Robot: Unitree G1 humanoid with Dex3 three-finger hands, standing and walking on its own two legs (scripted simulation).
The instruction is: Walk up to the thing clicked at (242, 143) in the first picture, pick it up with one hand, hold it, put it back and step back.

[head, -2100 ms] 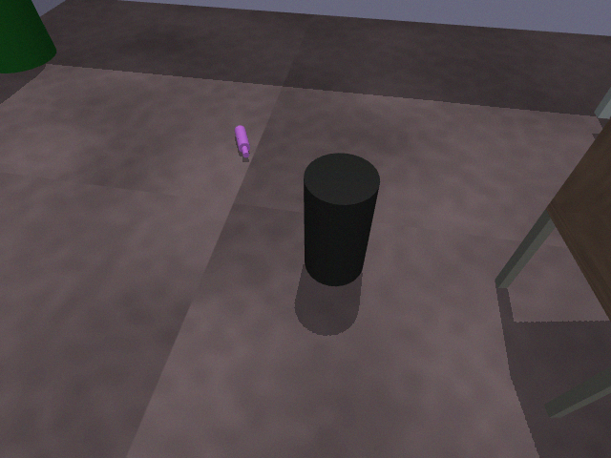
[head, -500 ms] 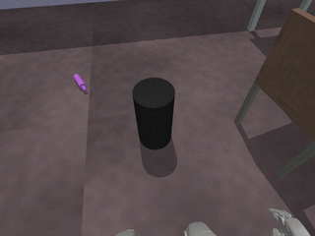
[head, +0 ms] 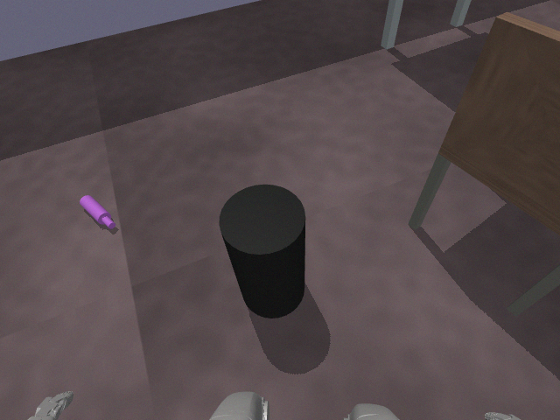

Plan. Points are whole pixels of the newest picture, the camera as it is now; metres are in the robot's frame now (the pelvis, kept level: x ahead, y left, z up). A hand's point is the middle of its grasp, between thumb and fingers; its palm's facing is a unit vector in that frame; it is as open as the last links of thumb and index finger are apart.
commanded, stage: walk up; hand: left
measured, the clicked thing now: (98, 212) +1.04 +0.81 -0.72
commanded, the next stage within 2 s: none
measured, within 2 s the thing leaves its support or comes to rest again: neither
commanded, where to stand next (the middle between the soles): +0.55 +0.92 m, yaw -47 degrees
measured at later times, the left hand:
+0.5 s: hand (2, 314) +0.33 +0.51 -0.12, palm faces -0.33 -0.76 -0.56, open 7.4 cm
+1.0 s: hand out of the picture +0.50 +0.71 -0.14, palm faces -0.37 -0.68 -0.63, open 7.4 cm
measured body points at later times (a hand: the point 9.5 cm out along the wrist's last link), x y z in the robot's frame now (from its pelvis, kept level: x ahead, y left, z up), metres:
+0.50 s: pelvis +0.18 +0.23 +0.01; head +0.22 +0.19 +0.45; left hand +0.35 +0.55 -0.08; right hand +0.13 -0.10 -0.11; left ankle +0.22 +0.30 -0.71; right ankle +0.22 +0.12 -0.67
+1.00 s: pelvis +0.31 +0.43 -0.04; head +0.35 +0.39 +0.41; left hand +0.52 +0.75 -0.10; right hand +0.30 +0.05 -0.12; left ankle +0.39 +0.55 -0.71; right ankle +0.25 +0.17 -0.69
